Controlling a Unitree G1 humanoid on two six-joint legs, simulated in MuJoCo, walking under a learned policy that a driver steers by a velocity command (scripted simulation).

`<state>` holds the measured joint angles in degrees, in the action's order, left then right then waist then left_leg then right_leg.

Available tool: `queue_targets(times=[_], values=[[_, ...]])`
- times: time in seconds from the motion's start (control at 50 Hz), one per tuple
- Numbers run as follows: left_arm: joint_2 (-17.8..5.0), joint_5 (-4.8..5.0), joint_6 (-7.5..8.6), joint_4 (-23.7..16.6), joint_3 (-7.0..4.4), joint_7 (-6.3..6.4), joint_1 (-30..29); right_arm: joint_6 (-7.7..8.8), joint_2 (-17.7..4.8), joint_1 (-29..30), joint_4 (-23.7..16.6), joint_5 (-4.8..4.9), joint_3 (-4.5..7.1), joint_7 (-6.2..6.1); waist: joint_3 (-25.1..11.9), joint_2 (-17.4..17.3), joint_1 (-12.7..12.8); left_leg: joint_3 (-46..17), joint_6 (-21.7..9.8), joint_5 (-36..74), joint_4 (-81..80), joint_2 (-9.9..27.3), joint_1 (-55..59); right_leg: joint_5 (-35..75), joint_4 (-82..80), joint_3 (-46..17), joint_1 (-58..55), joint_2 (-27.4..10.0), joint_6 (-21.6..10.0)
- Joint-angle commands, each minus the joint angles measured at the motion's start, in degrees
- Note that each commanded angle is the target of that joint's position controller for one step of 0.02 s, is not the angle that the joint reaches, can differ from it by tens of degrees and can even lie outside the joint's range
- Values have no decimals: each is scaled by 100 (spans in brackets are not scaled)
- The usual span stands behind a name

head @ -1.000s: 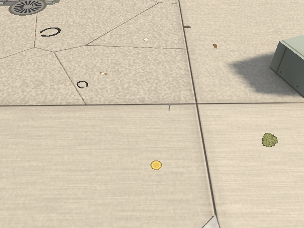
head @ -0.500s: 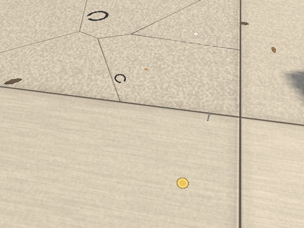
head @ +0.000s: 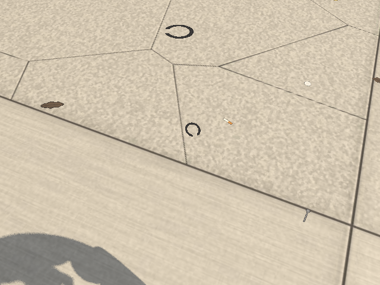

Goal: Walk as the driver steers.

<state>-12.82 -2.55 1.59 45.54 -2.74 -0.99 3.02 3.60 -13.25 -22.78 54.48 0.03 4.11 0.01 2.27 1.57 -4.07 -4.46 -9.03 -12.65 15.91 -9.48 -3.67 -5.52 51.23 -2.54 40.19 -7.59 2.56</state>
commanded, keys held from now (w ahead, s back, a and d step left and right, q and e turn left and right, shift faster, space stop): w+q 0.48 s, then w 0.52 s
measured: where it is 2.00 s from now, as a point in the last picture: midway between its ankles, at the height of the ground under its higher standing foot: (108, 157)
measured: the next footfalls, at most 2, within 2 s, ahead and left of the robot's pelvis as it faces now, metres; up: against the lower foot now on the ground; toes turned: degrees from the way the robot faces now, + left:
right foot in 0.22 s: +0.33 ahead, -0.13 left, +0.00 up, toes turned +10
left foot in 0.74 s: +0.51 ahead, +0.17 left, +0.00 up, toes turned +26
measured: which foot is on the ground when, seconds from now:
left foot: down 0.00-0.24, up 0.26-0.72, down 0.74-1.00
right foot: up 0.00-0.20, down 0.22-0.76, up 0.78-1.00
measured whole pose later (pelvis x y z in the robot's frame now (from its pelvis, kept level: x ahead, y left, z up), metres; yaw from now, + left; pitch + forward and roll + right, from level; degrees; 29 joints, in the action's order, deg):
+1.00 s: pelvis +0.52 +0.10 +0.00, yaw +24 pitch +1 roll +0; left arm -15.0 -2.0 1.3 47.8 -2.8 -2.2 13.9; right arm 4.3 -13.4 -20.9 51.4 -0.5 2.5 0.7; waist 1.1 2.5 -0.6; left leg 3.3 -5.6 -10.3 14.9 -4.7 -5.6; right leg -12.4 57.3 1.0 33.9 -6.9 -0.6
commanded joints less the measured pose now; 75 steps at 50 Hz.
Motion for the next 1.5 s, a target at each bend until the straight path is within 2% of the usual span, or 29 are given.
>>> queue_targets(times=[0.02,0.12,0.16,0.2,0.22,0.24,0.26,0.3,0.34,0.44,0.56,0.64,0.7,0.74,0.76,0.78,0.8,0.84,0.86,0.94,1.18,1.24,1.28,1.3,1.32,1.34,1.36,1.4,1.5], values=[[-415,16,29,-547,-54,-34,-619,31,-788,-581,-226,-16,145,-38,26,-481,-104,-1330,-288,2622,-226,1474,395,418,-462,267,389,331,11],[-454,90,141,-963,44,-80,-1314,15,-885,-831,-297,-103,153,-112,100,-661,-255,-1622,-375,3285,171,1611,956,292,-1466,303,176,656,-168],[-586,124,198,-945,23,-49,-906,28,-1003,-529,-406,-102,181,-149,21,-738,42,-1647,-192,3710,425,1618,720,135,-1998,250,-791,794,-328],[-926,156,275,-577,-116,77,442,90,-1176,-175,-514,-85,216,-77,-632,-624,665,-1456,94,4767,1690,1328,275,-58,-2359,350,-2752,1045,-553],[-1132,84,348,-418,-192,172,1348,147,-1088,-42,-601,-26,199,-12,-1195,-461,1112,-1331,196,3865,2904,1030,-468,-107,-2485,-107,-4181,499,-734],[-1631,-106,340,-430,-298,271,2056,172,-463,-302,-838,137,55,9,-2128,550,1141,-737,339,860,4689,505,-1665,-849,-2531,-1887,-5678,-1182,-1057],[-1716,-57,259,-436,-348,212,1739,117,-591,-773,-958,153,65,-24,-2551,1670,665,-363,386,-1843,5754,79,-2742,-962,-3280,-4259,-5947,-1945,-1619],[-689,55,201,-579,-144,158,897,-35,-804,-190,-775,-109,85,-4,-770,-26,494,-236,423,-864,5853,816,-3107,-1650,-3543,-2720,-4162,-1374,-1431],[-555,45,256,-402,-85,162,928,-127,-622,79,-891,-199,67,110,-217,147,351,-145,475,-621,5380,1117,-2915,-751,-3873,-1522,-3292,-923,-1204],[-678,167,495,-132,-139,66,1327,-319,-487,633,-1211,-226,20,313,-110,351,290,27,527,-78,5098,1311,-3358,605,-4232,-281,-3216,-827,-1216],[-724,143,493,103,-129,27,1725,-232,-258,1820,-1626,-203,-141,427,106,322,500,397,589,1147,3114,1228,-3239,1244,-4301,812,-3262,-481,-1073],[-941,165,419,340,-157,61,2168,-202,-298,2399,-1804,-247,-193,433,249,338,671,798,443,794,2054,1117,-2811,1590,-4250,920,-3765,-720,-1062],[-1115,164,283,529,-168,99,2353,-140,-424,2103,-1720,-322,-149,343,-39,454,479,1042,172,-6,1565,761,-2124,3623,-3265,1058,-4378,-818,-1002],[-999,212,218,521,-95,117,2348,-15,-693,496,-1168,-431,-13,237,-1033,207,-209,810,-108,275,1073,771,184,3289,-1245,1346,-3598,-521,-805],[-522,347,250,159,44,52,2411,5,-1287,-309,-1072,-533,135,133,-1946,-832,-429,-1342,-620,-270,989,2462,2119,834,745,1480,-1731,-33,-562],[-661,302,239,70,-32,29,2450,-68,-1582,-445,-1007,-261,226,71,-2363,-1361,-276,-3422,-1062,528,254,3410,2497,-2500,2203,899,-572,780,-449],[-914,220,202,-8,-119,54,1891,-82,-1443,-109,-1001,-135,205,36,-1614,-684,-211,-2512,-918,1161,332,3092,2027,-2142,2423,289,-39,466,-517],[-640,238,241,20,-47,6,1717,-2,-822,461,-935,-119,31,41,-557,-405,215,-1246,-494,1682,-15,2515,576,-1543,1647,203,-313,127,-558],[-613,142,165,81,-53,-12,1837,33,-652,633,-902,-87,-25,42,-349,-506,422,-926,-338,1698,-214,2290,75,-1436,1355,204,-619,55,-508],[-466,37,-21,162,-65,-134,1818,173,-668,518,-725,-34,-27,48,-160,-548,613,-451,-393,1592,-798,2037,-415,-851,969,332,-765,60,-353],[-465,87,58,-546,19,-130,-332,181,-824,-482,-92,-104,-35,-16,416,-497,124,84,-222,2636,-725,2150,784,330,-1568,628,-302,327,-536],[-573,86,119,-438,-38,-62,159,170,-973,-301,-21,-138,-14,-66,155,-570,428,232,-45,4439,95,2183,1023,-315,-1922,802,-1242,700,-826],[-829,3,217,105,-177,52,1827,131,-985,-170,-10,-127,-23,-66,-799,-358,1137,550,149,4581,2177,1803,452,-187,-2356,771,-3369,822,-1106],[-1407,-139,255,243,-321,123,2680,147,-606,-388,-215,2,-135,-46,-1592,415,1287,825,317,2421,4107,1331,-1051,-715,-2470,-980,-5025,-637,-1497],[-1773,-66,222,309,-413,66,2722,147,-323,-947,-173,73,-151,-7,-2070,1478,957,510,439,-1809,5700,275,-2631,-611,-3307,-3582,-5879,-1756,-2118],[-1403,139,182,252,-346,30,2119,117,-717,-407,-192,-75,-59,-25,-1358,514,803,-120,328,-1420,6029,711,-3075,-1137,-3499,-3264,-5210,-1424,-1908],[-1005,179,189,164,-240,14,1562,145,-703,-16,-299,-79,-58,12,-600,165,640,-7,316,-863,5792,984,-3137,-1071,-3645,-2364,-4323,-1253,-1760],[-605,169,251,227,-119,5,1253,90,-521,173,-308,-141,-91,55,-114,114,391,124,373,-408,5180,1327,-2771,-241,-3988,-1328,-3406,-732,-1454],[-697,213,416,585,-126,22,1745,-116,-314,513,-378,-219,-139,184,29,164,261,409,649,132,4525,1542,-2909,656,-4422,-474,-3149,-465,-1486]])
Keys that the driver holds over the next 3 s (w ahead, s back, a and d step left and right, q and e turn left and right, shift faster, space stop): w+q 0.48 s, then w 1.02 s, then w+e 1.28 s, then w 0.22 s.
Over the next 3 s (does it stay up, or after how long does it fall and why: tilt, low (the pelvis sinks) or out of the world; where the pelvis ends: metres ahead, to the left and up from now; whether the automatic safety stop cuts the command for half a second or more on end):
stays up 1.56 0.27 -0.01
